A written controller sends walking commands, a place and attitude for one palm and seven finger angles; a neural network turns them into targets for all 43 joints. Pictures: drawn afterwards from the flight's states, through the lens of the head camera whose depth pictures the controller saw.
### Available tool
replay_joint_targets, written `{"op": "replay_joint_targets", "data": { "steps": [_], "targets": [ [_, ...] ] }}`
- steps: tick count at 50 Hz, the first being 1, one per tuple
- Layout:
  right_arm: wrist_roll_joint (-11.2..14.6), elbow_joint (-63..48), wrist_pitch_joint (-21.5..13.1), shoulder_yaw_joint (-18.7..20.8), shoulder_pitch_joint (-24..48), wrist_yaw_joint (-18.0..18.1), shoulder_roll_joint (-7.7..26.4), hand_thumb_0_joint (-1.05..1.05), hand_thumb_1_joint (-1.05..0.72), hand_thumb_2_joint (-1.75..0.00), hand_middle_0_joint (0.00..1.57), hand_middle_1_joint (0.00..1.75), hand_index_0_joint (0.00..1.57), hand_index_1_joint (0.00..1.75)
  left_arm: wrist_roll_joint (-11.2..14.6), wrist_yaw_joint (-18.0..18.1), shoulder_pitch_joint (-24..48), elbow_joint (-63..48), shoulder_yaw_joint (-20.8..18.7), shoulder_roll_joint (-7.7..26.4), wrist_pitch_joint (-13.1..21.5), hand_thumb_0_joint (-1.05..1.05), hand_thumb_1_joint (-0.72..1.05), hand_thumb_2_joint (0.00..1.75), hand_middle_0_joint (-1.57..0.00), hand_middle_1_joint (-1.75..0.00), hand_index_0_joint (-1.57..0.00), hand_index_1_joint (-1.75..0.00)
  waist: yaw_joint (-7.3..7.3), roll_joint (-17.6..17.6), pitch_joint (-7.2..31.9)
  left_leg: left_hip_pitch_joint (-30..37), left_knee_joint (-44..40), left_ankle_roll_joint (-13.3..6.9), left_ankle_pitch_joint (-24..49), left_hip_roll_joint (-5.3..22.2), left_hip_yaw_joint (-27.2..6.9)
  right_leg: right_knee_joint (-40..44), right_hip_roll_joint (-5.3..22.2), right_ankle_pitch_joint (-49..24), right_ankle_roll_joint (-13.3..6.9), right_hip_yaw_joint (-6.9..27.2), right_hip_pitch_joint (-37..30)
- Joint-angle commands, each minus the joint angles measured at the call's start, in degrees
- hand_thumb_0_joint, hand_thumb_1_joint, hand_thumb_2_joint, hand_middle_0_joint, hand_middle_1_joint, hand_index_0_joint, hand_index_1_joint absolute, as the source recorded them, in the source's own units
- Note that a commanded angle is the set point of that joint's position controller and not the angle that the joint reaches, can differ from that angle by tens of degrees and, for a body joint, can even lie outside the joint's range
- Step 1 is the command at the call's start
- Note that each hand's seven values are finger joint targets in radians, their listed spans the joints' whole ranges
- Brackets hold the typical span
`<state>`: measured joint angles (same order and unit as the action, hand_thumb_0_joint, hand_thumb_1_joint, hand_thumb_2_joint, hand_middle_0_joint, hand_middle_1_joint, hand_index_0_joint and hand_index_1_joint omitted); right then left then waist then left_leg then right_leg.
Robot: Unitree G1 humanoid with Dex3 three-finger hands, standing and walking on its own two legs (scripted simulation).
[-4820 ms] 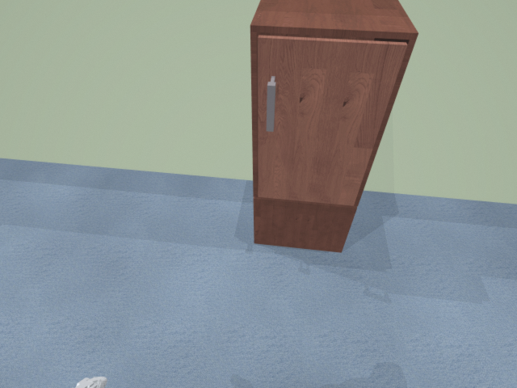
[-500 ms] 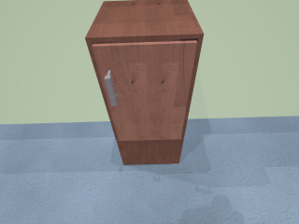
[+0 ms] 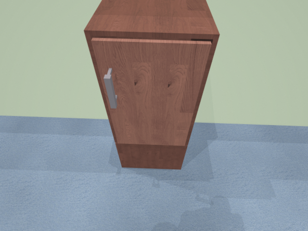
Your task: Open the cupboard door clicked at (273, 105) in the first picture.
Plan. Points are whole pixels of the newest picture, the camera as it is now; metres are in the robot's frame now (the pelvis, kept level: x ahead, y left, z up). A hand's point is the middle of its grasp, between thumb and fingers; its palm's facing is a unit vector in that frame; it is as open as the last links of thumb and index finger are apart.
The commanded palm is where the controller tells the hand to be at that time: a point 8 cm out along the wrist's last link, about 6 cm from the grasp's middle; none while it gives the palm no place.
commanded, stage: come to a stop and stand still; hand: left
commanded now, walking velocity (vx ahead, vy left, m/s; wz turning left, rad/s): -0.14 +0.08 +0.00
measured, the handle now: (112, 88) +0.57 +0.20 +0.02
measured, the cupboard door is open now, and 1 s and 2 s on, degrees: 0 0 0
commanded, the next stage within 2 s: look again from close up in 0.94 s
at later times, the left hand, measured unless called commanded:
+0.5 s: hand out of the picture +0.05 +0.18 -0.15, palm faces -0.01 -0.96 -0.27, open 7.4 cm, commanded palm none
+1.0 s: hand out of the picture -0.03 +0.11 -0.16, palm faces +0.03 -0.99 -0.16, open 7.3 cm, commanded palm none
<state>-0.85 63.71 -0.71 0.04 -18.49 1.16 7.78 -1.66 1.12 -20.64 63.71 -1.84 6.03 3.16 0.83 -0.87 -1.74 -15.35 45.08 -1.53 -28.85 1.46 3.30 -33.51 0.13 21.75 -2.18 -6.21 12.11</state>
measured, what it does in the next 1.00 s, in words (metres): stands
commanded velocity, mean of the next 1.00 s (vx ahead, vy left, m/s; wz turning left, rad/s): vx -0.04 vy -0.02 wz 0.00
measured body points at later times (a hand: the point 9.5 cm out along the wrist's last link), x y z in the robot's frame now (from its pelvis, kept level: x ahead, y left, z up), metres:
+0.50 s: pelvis -0.01 -0.01 +0.01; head +0.02 -0.04 +0.45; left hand +0.05 +0.23 -0.13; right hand +0.03 -0.24 -0.16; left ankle +0.01 +0.10 -0.73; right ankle -0.04 -0.10 -0.73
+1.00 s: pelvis -0.01 -0.04 +0.01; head +0.01 -0.05 +0.46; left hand -0.03 +0.16 -0.15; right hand -0.04 -0.25 -0.15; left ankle +0.01 +0.10 -0.73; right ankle -0.04 -0.10 -0.73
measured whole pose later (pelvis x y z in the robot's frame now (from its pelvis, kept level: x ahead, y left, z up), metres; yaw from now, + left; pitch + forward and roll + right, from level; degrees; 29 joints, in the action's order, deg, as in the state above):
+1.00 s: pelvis -0.01 -0.04 +0.01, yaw -1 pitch +0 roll +1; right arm -0.5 66.3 0.3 -0.9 -18.2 1.5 6.7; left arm -0.4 1.6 -19.8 63.7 0.0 6.5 0.8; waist 0.0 0.1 -2.0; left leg -12.4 24.7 2.2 -11.6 3.6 3.6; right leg -24.0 -3.0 16.4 -4.9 -6.0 7.6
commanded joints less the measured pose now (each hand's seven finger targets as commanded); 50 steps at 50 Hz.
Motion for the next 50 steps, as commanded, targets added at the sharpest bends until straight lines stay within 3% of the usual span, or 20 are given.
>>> {"op": "replay_joint_targets", "data": {
  "steps": [1,3,4,5,6,7,9,12,15,18,20,22,24,25,27,30,33,38,43,50],
  "targets": [
    [0.60,-4.00,-1.95,0.26,1.21,0.34,0.08,0.00,-0.90,-0.90,0.20,0.30,0.20,0.30,-0.20,1.56,-5.02,-0.96,-1.07,7.85,-0.22,0.00,0.90,0.90,-0.20,-0.30,-0.20,-0.30,-0.52,5.14,-1.00,-6.27,-8.27,0.85,3.70,1.38,-0.88,8.94,15.27,-46.68,-9.37,13.55,-7.31],
    [0.54,-0.55,-2.26,0.25,-5.97,0.76,0.98,0.00,-0.90,-0.90,0.20,0.30,0.20,0.30,0.79,1.58,-1.96,-1.93,-0.52,6.26,-0.83,0.00,0.90,0.90,-0.20,-0.30,-0.20,-0.30,-3.11,2.63,2.63,9.39,-22.04,1.06,28.63,1.55,-1.40,1.34,8.23,-36.41,-2.93,7.05,-1.16],
    [0.29,-0.07,-2.85,0.88,-7.33,1.32,4.45,0.00,-0.90,-0.90,0.20,0.30,0.20,0.30,1.19,1.64,-2.93,-2.32,-0.18,4.91,-1.20,0.00,0.90,0.90,-0.20,-0.30,-0.20,-0.30,-2.58,-3.79,4.42,13.23,-20.39,-1.94,46.51,8.38,-8.30,-0.90,4.88,-23.27,0.14,4.88,2.49],
    [0.34,-0.65,-2.51,0.85,-5.49,1.77,7.00,0.00,-0.90,-0.90,0.20,0.30,0.20,0.30,1.52,1.93,-3.83,-2.25,0.04,4.15,-1.59,0.00,0.90,0.90,-0.20,-0.30,-0.20,-0.30,-0.89,-7.69,4.60,10.91,-20.90,-6.14,59.36,14.23,-12.17,0.33,3.37,-7.36,2.01,3.38,1.67],
    [0.20,-1.74,-1.63,1.22,-2.72,1.67,7.91,0.00,-0.90,-0.90,0.20,0.30,0.20,0.30,1.01,2.15,-4.69,-2.11,-0.01,3.85,-2.15,0.00,0.90,0.90,-0.20,-0.30,-0.20,-0.30,-0.22,-6.11,2.54,7.02,-21.37,-7.34,53.26,14.68,-10.26,1.59,3.20,0.41,1.85,3.60,0.43],
    [0.38,-2.02,-1.58,1.09,0.20,1.81,7.57,0.00,-0.90,-0.90,0.20,0.30,0.20,0.30,0.72,2.07,-3.59,-1.48,0.04,4.19,-2.58,0.00,0.90,0.90,-0.20,-0.30,-0.20,-0.30,0.10,-9.43,-1.41,5.43,-22.69,-6.77,52.97,13.14,-10.67,2.31,3.29,-1.70,1.90,3.66,0.94],
    [0.58,-2.69,-1.54,0.90,1.06,2.21,6.29,0.00,-0.90,-0.90,0.20,0.30,0.20,0.30,0.65,1.89,-4.14,-1.04,0.38,4.66,-2.75,0.00,0.90,0.90,-0.20,-0.30,-0.20,-0.30,0.18,-8.25,-3.78,6.53,-22.25,-5.60,58.41,11.41,-9.11,3.72,4.03,-7.50,1.85,4.43,1.89],
    [0.62,-2.98,-1.35,1.65,-0.59,2.67,7.10,0.00,-0.90,-0.90,0.20,0.30,0.20,0.30,0.70,1.97,-4.32,-1.51,0.23,5.16,-3.10,0.00,0.90,0.90,-0.20,-0.30,-0.20,-0.30,-0.69,-3.84,1.94,13.42,-19.87,-5.24,64.56,11.42,-8.31,2.75,4.15,-12.86,2.20,4.37,2.44],
    [0.27,-3.77,-0.87,2.70,-0.62,2.80,8.48,0.00,-0.90,-0.90,0.20,0.30,0.20,0.30,0.38,1.74,-2.56,-3.85,-0.40,5.62,-3.64,0.00,0.90,0.90,-0.20,-0.30,-0.20,-0.30,-1.11,-3.50,4.24,14.87,-20.02,-6.78,64.18,13.27,-9.27,-0.80,3.51,-7.88,2.04,4.26,4.56],
    [-0.30,-5.04,-0.33,3.19,1.41,2.53,8.99,0.00,-0.90,-0.90,0.20,0.30,0.20,0.30,0.15,1.26,-1.18,-5.56,-0.77,5.38,-4.28,0.00,0.90,0.90,-0.20,-0.30,-0.20,-0.30,-0.58,-4.38,3.71,10.66,-21.48,-8.13,53.98,14.53,-9.86,-1.76,3.26,-0.62,1.65,4.48,4.92],
    [-0.37,-5.77,-0.19,2.99,3.41,2.16,8.38,0.00,-0.90,-0.90,0.20,0.30,0.20,0.30,-0.07,1.07,-2.10,-5.81,-0.82,5.51,-3.88,0.00,0.90,0.90,-0.20,-0.30,-0.20,-0.30,0.57,-1.67,3.27,5.16,-19.91,-5.88,42.40,11.62,-7.80,4.59,3.92,-9.81,1.23,5.78,0.52],
    [-0.05,-6.30,0.20,2.47,4.09,1.44,5.66,0.00,-0.90,-0.90,0.20,0.30,0.20,0.30,-0.30,1.15,-1.32,-6.32,-0.81,8.14,-3.25,0.00,0.90,0.90,-0.20,-0.30,-0.20,-0.30,-0.07,6.25,3.14,1.00,-16.15,-1.24,25.64,4.84,-2.22,8.51,9.05,-22.91,-0.72,11.71,-1.43],
    [-0.17,-6.20,1.04,1.73,3.97,0.88,3.17,0.00,-0.90,-0.90,0.20,0.30,0.20,0.30,0.11,1.30,0.85,-6.61,-0.48,9.51,-2.54,0.00,0.90,0.90,-0.20,-0.30,-0.20,-0.30,-0.89,14.08,1.82,-0.74,-14.40,0.99,11.02,1.10,-0.03,12.54,13.37,-25.10,-3.68,14.99,-0.45],
    [-0.20,-5.86,1.19,1.60,4.30,0.68,3.31,0.00,-0.90,-0.90,0.20,0.30,0.20,0.30,0.31,1.33,2.12,-7.05,-0.22,9.31,-2.46,0.00,0.90,0.90,-0.20,-0.30,-0.20,-0.30,-1.00,12.66,0.38,-0.28,-13.62,1.17,9.36,1.33,-0.49,13.71,13.51,-22.77,-4.69,14.98,1.52],
    [-0.28,-4.60,1.08,1.29,3.24,0.44,3.25,0.00,-0.90,-0.90,0.20,0.30,0.20,0.30,0.53,1.20,3.91,-7.64,0.00,9.38,-2.34,0.00,0.90,0.90,-0.20,-0.30,-0.20,-0.30,-1.61,8.55,-0.83,1.59,-15.24,1.32,12.58,1.95,-0.89,14.13,11.99,-18.02,-4.52,13.40,3.54],
    [-0.24,-2.78,0.54,0.82,1.62,0.44,3.94,0.00,-0.90,-0.90,0.20,0.30,0.20,0.30,0.92,0.98,4.03,-7.22,0.28,8.80,-2.15,0.00,0.90,0.90,-0.20,-0.30,-0.20,-0.30,-1.55,3.53,-2.40,4.42,-19.92,0.97,20.50,3.84,-2.49,13.80,8.22,-13.13,-1.85,10.65,4.87],
    [-0.36,-1.82,0.40,0.40,1.70,0.44,3.78,0.00,-0.90,-0.90,0.20,0.30,0.20,0.30,1.07,0.82,2.92,-5.97,0.28,8.46,-2.35,0.00,0.90,0.90,-0.20,-0.30,-0.20,-0.30,-0.66,-1.05,-5.41,2.36,-22.69,0.84,18.58,4.37,-3.46,15.97,6.75,-4.99,-1.01,10.73,4.63],
    [-0.21,-0.78,0.31,0.20,-0.42,0.49,3.65,0.00,-0.90,-0.90,0.20,0.30,0.20,0.30,1.18,0.85,0.95,-4.61,0.42,8.68,-1.88,0.00,0.90,0.90,-0.20,-0.30,-0.20,-0.30,-0.75,2.36,-3.77,2.45,-21.63,1.18,18.00,3.65,-2.33,18.45,7.37,-6.16,-0.26,11.46,1.67],
    [-0.12,0.33,0.13,-0.05,-1.70,0.57,3.30,0.00,-0.90,-0.90,0.20,0.30,0.20,0.30,1.27,0.85,-0.12,-3.55,0.65,7.89,-1.61,0.00,0.90,0.90,-0.20,-0.30,-0.20,-0.30,-0.80,2.03,-3.14,3.18,-22.25,1.28,18.60,3.87,-2.21,18.77,6.97,-6.60,-0.41,10.88,1.08],
    [0.19,0.98,-0.30,-0.19,-2.44,1.05,2.84,0.00,-0.90,-0.90,0.20,0.30,0.20,0.30,1.14,1.15,-2.96,-1.78,1.02,6.30,-1.29,0.00,0.90,0.90,-0.20,-0.30,-0.20,-0.30,-0.71,2.13,-2.32,3.90,-22.37,1.26,21.12,4.23,-1.97,16.96,6.57,-16.50,0.50,9.85,-1.12]
  ]
}}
